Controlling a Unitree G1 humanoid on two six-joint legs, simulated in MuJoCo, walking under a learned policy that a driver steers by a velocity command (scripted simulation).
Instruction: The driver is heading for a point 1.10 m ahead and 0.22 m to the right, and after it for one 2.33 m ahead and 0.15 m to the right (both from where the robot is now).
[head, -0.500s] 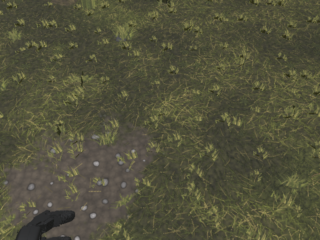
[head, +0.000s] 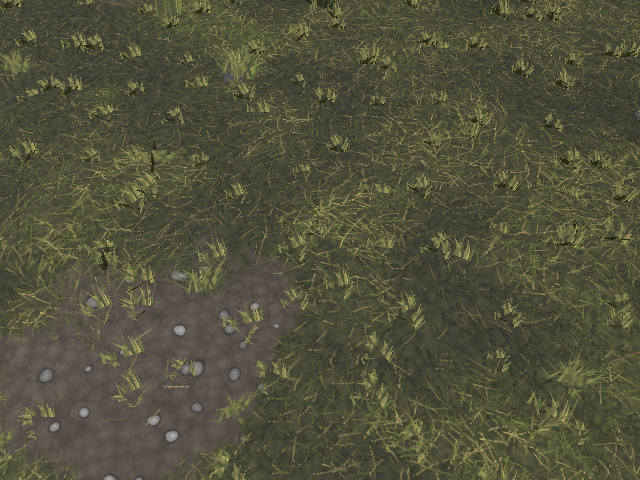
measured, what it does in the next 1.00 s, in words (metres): walks ahead, turning right: right foot, then left foot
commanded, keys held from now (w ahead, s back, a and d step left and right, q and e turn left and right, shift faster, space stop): e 0.20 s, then w+e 0.42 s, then w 0.32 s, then w+q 0.06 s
